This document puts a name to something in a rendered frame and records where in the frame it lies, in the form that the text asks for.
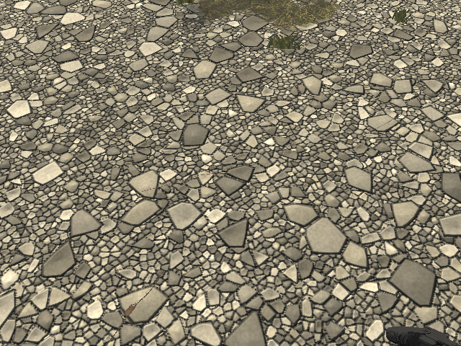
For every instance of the robot right hand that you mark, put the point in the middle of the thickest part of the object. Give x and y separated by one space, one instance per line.
415 336

